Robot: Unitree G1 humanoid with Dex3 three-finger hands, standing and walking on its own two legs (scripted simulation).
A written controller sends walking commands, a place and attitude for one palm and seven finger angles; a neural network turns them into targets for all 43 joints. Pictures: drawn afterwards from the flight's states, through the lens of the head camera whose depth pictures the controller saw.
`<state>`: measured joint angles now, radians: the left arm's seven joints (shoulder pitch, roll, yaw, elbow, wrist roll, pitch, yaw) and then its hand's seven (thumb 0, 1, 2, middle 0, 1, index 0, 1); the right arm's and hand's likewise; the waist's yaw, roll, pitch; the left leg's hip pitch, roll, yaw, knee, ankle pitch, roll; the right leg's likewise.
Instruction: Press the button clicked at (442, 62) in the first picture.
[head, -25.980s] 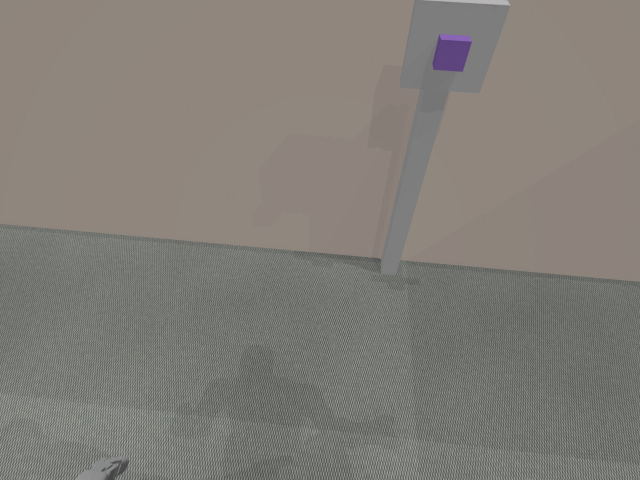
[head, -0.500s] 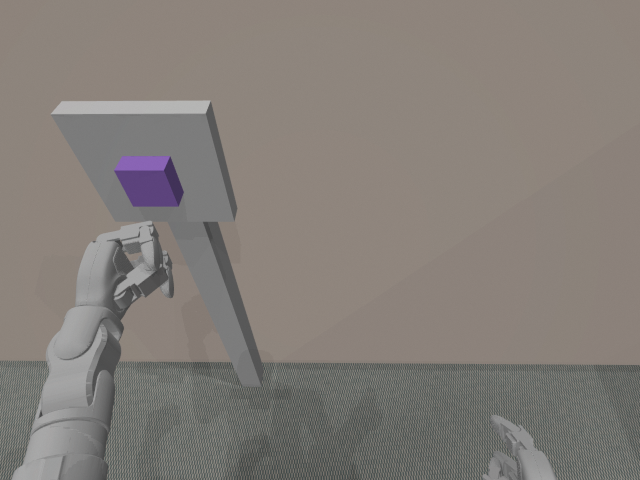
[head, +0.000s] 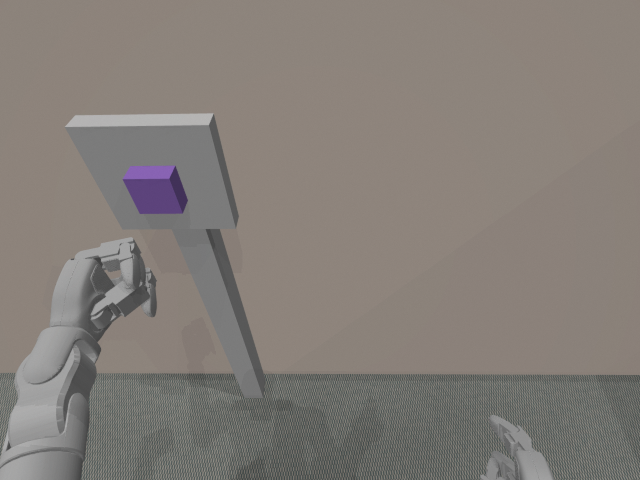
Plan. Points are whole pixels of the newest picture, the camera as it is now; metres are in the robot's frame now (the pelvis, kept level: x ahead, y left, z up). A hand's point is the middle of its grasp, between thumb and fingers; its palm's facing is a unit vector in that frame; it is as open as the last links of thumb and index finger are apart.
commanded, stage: draw the hand back to the body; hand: left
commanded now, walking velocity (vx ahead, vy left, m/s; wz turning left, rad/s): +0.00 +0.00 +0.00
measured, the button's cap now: (157, 188) +0.47 +0.26 +0.13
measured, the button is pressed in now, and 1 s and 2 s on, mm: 0 0 0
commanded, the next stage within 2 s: step back with the hand held close in 1.18 s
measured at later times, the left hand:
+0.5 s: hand (87, 328) +0.23 +0.25 +0.15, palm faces +0.35 -0.89 -0.29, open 3.1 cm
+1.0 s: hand (44, 346) +0.19 +0.25 +0.18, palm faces +0.41 -0.82 -0.40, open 3.1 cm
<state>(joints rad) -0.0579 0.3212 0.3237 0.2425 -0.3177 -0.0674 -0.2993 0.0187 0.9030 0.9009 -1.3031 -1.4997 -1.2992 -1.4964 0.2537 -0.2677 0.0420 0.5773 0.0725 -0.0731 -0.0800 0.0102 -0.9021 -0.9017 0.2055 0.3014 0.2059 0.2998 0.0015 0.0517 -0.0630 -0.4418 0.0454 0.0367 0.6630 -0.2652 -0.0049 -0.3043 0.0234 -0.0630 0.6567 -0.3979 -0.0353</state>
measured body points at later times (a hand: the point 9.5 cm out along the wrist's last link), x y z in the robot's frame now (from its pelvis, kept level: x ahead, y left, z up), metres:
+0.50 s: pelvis +0.00 +0.01 +0.02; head -0.01 -0.01 +0.47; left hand +0.21 +0.29 +0.16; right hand +0.20 -0.20 -0.06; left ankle +0.05 +0.13 -0.72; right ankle -0.03 -0.09 -0.72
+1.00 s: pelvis +0.02 +0.01 +0.02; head +0.00 -0.01 +0.47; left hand +0.17 +0.29 +0.20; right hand +0.22 -0.21 -0.06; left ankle +0.05 +0.13 -0.72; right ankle -0.03 -0.09 -0.72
